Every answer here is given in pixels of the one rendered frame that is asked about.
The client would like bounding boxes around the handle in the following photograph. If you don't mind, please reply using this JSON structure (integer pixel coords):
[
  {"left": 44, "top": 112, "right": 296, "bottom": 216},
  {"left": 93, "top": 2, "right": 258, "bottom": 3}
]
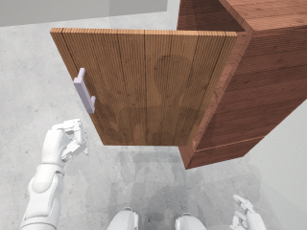
[{"left": 73, "top": 68, "right": 96, "bottom": 114}]

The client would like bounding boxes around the robot left hand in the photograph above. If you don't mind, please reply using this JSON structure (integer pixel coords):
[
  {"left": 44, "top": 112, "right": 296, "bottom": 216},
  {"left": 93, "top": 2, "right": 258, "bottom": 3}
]
[{"left": 41, "top": 119, "right": 90, "bottom": 168}]

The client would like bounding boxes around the robot left forearm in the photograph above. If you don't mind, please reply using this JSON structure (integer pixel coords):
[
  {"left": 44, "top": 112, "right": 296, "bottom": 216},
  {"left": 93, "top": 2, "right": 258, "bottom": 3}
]
[{"left": 18, "top": 163, "right": 65, "bottom": 230}]

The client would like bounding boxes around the robot right hand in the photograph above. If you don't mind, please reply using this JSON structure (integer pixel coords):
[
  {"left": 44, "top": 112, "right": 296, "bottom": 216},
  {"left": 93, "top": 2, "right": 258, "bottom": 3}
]
[{"left": 229, "top": 195, "right": 267, "bottom": 230}]

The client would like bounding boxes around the cupboard door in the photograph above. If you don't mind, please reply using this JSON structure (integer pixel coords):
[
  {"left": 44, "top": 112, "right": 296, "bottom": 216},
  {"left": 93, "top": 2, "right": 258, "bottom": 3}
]
[{"left": 50, "top": 28, "right": 238, "bottom": 147}]

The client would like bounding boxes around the right robot thigh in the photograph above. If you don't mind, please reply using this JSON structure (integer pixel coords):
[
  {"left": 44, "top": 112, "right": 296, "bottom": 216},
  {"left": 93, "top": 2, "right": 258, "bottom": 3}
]
[{"left": 175, "top": 216, "right": 206, "bottom": 230}]

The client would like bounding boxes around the right robot shin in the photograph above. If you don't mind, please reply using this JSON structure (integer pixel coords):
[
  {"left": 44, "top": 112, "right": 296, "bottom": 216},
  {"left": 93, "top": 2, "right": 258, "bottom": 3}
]
[{"left": 182, "top": 213, "right": 192, "bottom": 217}]

